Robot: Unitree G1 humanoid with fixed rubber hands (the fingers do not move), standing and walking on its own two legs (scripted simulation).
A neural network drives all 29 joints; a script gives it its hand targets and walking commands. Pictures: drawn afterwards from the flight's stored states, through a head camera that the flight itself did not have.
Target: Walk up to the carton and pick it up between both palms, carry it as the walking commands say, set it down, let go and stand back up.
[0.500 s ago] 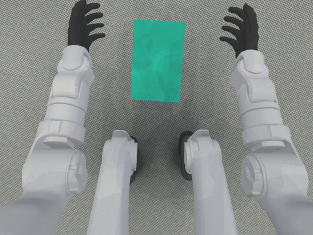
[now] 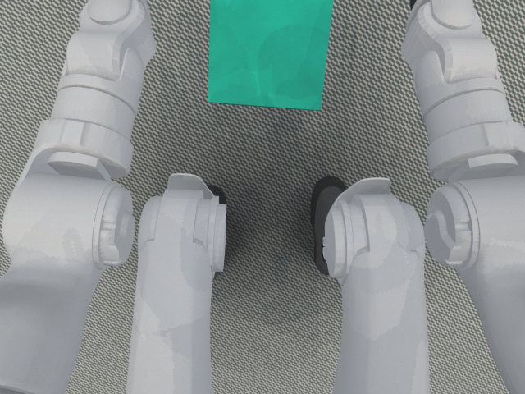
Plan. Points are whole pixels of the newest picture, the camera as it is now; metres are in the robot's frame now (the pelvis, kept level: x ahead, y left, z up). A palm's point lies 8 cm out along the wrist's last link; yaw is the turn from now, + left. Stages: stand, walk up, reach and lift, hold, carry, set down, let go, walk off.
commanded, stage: reach and lift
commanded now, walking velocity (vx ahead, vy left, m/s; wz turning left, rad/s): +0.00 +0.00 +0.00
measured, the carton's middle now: (270, 21) +0.55 +0.00 -0.33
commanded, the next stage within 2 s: none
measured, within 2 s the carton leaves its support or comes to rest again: neither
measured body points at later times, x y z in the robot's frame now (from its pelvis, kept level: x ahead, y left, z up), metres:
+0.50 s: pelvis +0.03 +0.00 -0.05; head +0.41 +0.01 +0.19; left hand +0.56 +0.17 -0.27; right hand +0.57 -0.18 -0.26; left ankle +0.13 +0.13 -0.37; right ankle +0.15 -0.13 -0.37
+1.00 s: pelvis +0.03 +0.00 -0.05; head +0.40 +0.00 +0.19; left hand +0.57 +0.14 -0.25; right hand +0.57 -0.14 -0.25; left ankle +0.13 +0.13 -0.37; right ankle +0.15 -0.13 -0.37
